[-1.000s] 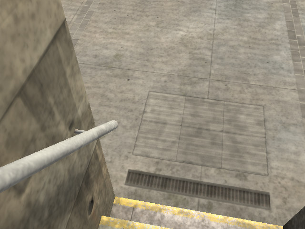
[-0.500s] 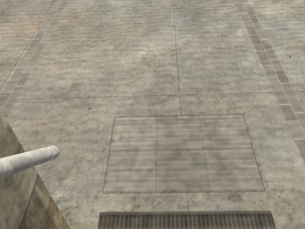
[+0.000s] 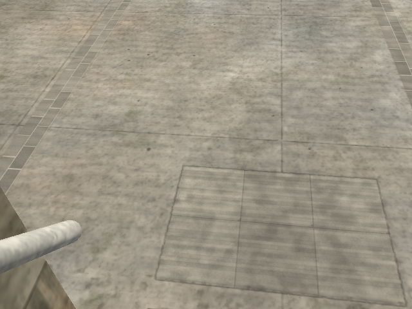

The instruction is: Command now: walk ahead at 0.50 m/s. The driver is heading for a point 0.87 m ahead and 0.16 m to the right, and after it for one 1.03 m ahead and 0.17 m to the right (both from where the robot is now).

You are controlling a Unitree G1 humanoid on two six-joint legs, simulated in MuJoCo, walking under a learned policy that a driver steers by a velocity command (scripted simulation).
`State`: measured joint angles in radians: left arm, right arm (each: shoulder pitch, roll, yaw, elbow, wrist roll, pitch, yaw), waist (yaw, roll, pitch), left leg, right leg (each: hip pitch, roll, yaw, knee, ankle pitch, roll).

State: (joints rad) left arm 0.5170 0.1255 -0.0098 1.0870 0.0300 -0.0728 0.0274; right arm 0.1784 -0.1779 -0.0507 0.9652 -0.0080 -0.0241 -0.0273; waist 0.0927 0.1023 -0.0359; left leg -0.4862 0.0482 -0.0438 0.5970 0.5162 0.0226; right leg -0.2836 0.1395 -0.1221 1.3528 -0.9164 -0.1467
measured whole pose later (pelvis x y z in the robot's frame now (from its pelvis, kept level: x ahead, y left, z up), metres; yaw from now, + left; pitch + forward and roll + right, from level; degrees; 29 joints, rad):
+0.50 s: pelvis +0.27 -0.01 -0.31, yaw -11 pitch -1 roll +3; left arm 0.27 0.24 0.05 0.93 0.08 -0.07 -0.07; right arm 0.47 -0.17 -0.02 1.06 -0.08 -0.09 0.04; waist 0.01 -0.06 -0.03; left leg -0.46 0.00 0.10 2.02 -0.83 0.01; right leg -0.25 0.05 -0.02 0.52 -0.20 -0.17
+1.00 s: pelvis +0.55 -0.01 -0.56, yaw -25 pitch +4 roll +0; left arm 0.40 0.16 0.03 0.93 -0.06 -0.06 0.01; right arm 0.27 -0.18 -0.06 0.87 0.01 -0.05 0.04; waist 0.01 0.00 -0.04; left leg -0.34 -0.02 0.00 0.54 -0.30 0.02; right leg -0.80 0.14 0.13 2.18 -0.75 -0.08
